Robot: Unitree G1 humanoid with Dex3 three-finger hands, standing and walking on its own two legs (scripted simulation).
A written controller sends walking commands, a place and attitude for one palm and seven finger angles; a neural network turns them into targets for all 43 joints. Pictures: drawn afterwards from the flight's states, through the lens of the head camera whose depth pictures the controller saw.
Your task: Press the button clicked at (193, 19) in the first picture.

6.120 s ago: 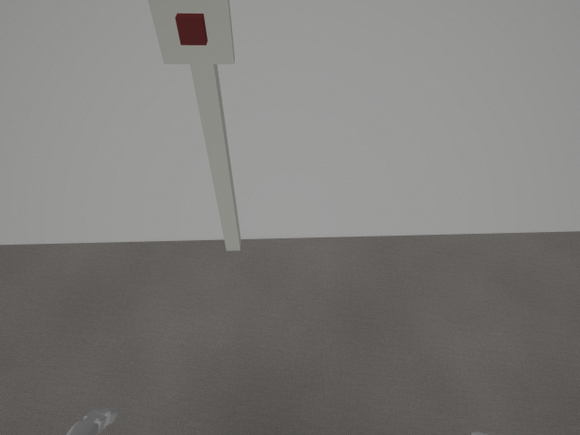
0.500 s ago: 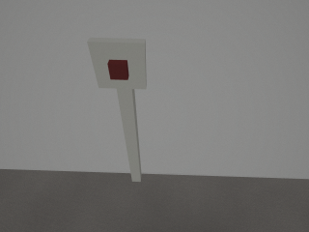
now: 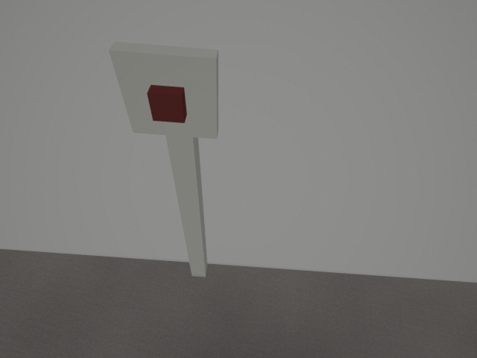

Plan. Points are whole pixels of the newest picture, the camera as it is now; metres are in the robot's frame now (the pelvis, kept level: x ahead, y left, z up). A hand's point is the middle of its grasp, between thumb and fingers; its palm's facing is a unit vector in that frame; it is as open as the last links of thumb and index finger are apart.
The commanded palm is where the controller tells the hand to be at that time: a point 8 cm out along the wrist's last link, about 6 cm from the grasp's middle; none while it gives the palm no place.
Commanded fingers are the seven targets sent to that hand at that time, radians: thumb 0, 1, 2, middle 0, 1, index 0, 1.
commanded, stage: come to a stop and stand still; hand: left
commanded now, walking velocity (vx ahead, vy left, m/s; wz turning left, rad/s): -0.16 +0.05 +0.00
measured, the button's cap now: (168, 103) +0.49 +0.17 +0.16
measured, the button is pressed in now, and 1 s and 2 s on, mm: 0 0 0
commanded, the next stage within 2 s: look again from close up in 1.12 s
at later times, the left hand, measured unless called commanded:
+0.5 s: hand out of the picture +0.05 +0.19 -0.16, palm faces +0.00 -0.96 -0.27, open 7.4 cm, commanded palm none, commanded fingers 0.00 0.90 0.90 -0.20 -0.30 -0.20 -0.30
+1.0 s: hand out of the picture -0.08 +0.16 -0.16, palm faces +0.03 -0.98 -0.18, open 7.4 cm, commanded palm none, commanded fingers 0.00 0.90 0.90 -0.20 -0.30 -0.20 -0.30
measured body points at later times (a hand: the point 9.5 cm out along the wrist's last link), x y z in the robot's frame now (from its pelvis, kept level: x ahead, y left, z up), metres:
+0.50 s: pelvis -0.01 -0.01 +0.00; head -0.01 -0.03 +0.45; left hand +0.05 +0.24 -0.13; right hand +0.00 -0.24 -0.16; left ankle -0.03 +0.09 -0.73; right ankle -0.02 -0.11 -0.73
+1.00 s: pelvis -0.05 -0.01 +0.02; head -0.06 -0.01 +0.47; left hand -0.08 +0.21 -0.15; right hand -0.09 -0.23 -0.15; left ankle -0.03 +0.09 -0.73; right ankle -0.02 -0.11 -0.73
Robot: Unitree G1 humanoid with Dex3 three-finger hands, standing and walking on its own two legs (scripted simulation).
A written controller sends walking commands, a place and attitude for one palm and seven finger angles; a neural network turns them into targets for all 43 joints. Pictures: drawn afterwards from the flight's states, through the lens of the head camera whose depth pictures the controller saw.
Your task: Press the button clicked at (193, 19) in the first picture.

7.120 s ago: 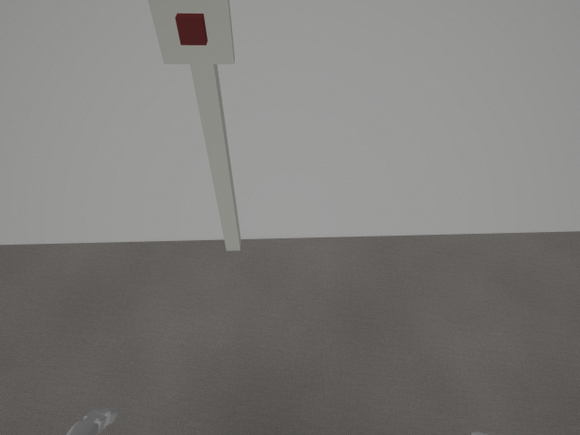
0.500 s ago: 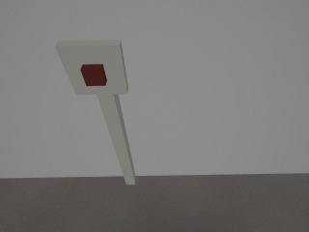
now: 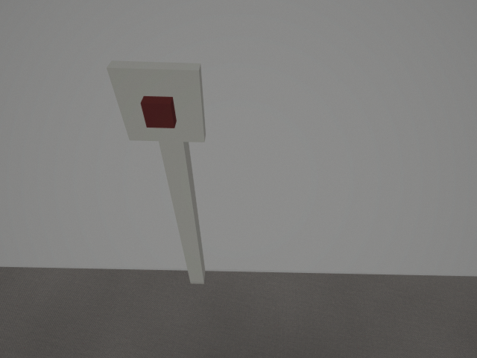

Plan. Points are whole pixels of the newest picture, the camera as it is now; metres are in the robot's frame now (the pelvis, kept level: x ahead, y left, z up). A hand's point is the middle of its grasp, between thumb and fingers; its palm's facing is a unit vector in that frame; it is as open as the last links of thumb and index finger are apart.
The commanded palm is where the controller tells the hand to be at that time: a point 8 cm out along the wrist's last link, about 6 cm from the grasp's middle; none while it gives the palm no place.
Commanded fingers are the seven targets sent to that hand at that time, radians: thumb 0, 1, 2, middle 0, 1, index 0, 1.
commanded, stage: come to a stop and stand still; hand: left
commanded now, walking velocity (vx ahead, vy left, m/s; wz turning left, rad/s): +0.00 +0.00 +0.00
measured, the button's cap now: (159, 111) +0.54 +0.20 +0.14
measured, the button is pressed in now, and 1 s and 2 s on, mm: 0 0 0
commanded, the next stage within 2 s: look again from close up in 0.12 s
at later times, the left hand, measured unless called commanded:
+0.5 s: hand out of the picture +0.02 +0.21 -0.18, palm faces +0.04 -0.97 -0.22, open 7.4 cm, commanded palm none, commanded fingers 0.00 0.90 0.90 -0.20 -0.30 -0.20 -0.30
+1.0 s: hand (129, 294) +0.23 +0.21 -0.04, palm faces +0.26 -0.95 -0.17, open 6.9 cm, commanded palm +0.15 +0.25 -0.05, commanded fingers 0.00 0.90 0.90 -0.47 -0.60 -0.47 -0.60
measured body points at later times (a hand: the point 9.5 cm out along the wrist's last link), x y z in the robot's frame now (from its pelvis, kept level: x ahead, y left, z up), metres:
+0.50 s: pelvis +0.02 +0.04 -0.01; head +0.01 +0.02 +0.44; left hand +0.02 +0.26 -0.16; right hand +0.01 -0.17 -0.18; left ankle +0.02 +0.11 -0.74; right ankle +0.04 -0.10 -0.74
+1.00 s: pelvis +0.05 +0.02 -0.01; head +0.06 +0.01 +0.44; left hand +0.21 +0.26 -0.03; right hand +0.13 -0.23 -0.14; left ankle +0.02 +0.11 -0.74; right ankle +0.04 -0.10 -0.74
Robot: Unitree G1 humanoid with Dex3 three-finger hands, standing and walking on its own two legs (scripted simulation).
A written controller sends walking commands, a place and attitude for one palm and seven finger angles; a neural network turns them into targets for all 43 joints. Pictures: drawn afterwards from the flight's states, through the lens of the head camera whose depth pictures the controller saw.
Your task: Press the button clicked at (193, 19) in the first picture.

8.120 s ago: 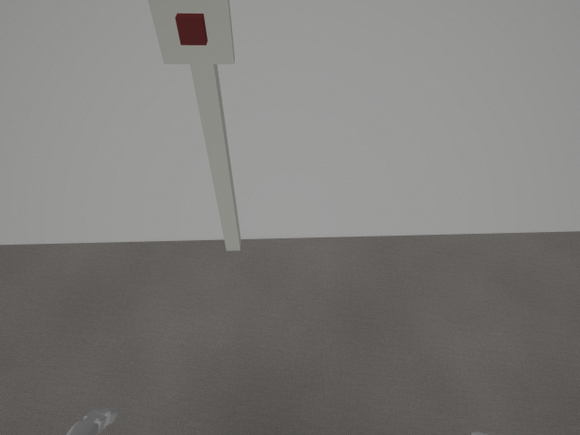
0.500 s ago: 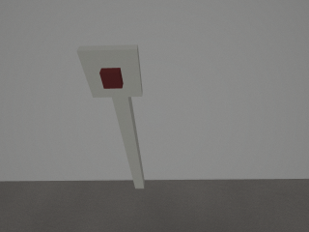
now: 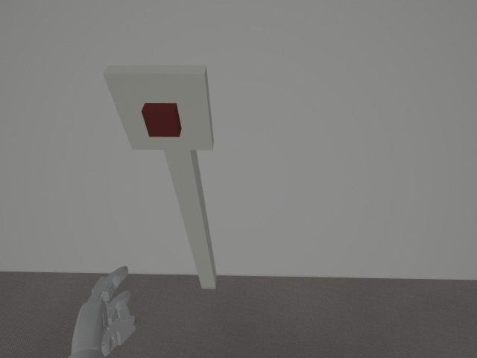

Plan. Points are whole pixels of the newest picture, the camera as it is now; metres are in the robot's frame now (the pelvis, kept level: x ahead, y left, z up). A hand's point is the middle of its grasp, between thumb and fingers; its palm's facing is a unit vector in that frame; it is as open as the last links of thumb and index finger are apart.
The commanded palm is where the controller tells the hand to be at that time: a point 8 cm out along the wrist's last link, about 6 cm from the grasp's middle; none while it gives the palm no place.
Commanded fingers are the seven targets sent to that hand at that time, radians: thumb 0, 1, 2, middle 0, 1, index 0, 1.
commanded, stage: raise the hand and make a fist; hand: left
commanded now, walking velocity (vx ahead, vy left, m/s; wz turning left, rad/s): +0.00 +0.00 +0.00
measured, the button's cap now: (162, 119) +0.49 +0.17 +0.15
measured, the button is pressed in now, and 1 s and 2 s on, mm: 0 0 0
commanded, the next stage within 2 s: aim a knuckle at the button in 1.82 s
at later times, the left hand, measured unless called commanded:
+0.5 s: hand (144, 331) +0.16 +0.15 +0.03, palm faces -0.07 -0.99 -0.10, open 3.7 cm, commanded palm +0.12 +0.22 +0.03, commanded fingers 0.00 0.90 0.90 -1.16 -1.35 -1.16 -1.35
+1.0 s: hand (96, 293) +0.19 +0.20 +0.09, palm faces +0.05 -1.00 -0.06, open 3.1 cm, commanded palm +0.16 +0.25 +0.10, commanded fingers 0.00 0.90 0.90 -1.30 -1.50 -1.30 -1.50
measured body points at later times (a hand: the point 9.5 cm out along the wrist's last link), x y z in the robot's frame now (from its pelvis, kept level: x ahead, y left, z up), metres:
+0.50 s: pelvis -0.04 -0.05 -0.05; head +0.01 -0.05 +0.39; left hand +0.16 +0.20 +0.04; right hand +0.18 -0.25 -0.13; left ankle -0.03 +0.09 -0.73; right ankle -0.02 -0.12 -0.73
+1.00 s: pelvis -0.02 +0.00 -0.02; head -0.02 +0.00 +0.43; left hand +0.18 +0.26 +0.09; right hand +0.16 -0.24 -0.07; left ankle -0.03 +0.09 -0.73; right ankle -0.02 -0.12 -0.73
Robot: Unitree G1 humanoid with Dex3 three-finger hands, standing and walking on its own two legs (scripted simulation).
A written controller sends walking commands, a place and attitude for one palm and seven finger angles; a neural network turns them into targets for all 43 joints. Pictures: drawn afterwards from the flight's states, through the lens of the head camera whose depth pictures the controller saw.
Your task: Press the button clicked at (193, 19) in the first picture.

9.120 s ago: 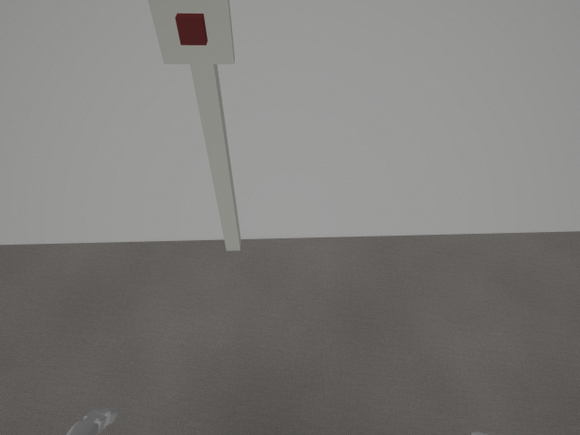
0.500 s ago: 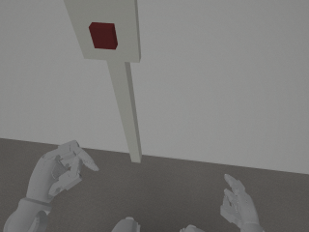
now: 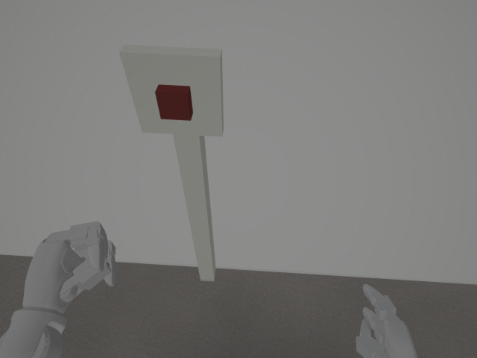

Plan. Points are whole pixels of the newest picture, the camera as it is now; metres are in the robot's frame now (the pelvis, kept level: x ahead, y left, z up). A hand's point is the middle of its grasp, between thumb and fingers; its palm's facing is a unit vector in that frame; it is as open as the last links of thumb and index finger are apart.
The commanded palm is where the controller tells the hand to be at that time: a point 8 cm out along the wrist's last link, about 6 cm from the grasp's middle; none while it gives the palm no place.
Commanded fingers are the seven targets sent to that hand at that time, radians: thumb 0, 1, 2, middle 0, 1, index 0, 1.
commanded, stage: raise the hand and make a fist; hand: left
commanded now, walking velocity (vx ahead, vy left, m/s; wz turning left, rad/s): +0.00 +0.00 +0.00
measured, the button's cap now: (175, 101) +0.52 +0.17 +0.17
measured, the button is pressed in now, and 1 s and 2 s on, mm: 0 0 0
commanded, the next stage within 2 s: aim a knuckle at the button in 0.82 s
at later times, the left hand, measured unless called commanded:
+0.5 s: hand (77, 217) +0.25 +0.23 +0.17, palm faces +0.05 -1.00 -0.06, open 3.1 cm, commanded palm +0.20 +0.27 +0.17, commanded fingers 0.00 0.90 0.90 -1.30 -1.50 -1.30 -1.50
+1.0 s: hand (109, 231) +0.23 +0.19 +0.16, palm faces +0.08 -0.99 -0.07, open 3.1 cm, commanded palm +0.21 +0.23 +0.17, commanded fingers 0.00 0.90 0.90 -1.30 -1.50 -1.30 -1.50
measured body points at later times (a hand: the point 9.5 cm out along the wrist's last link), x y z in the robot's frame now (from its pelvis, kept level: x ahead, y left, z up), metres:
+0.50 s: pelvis +0.00 +0.01 +0.02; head -0.02 +0.00 +0.47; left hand +0.24 +0.28 +0.18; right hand +0.20 -0.20 -0.05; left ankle -0.01 +0.09 -0.71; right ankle +0.01 -0.12 -0.71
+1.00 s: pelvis +0.00 -0.03 +0.02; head -0.03 -0.05 +0.47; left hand +0.22 +0.24 +0.17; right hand +0.19 -0.25 -0.05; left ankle -0.01 +0.09 -0.71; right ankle +0.01 -0.12 -0.72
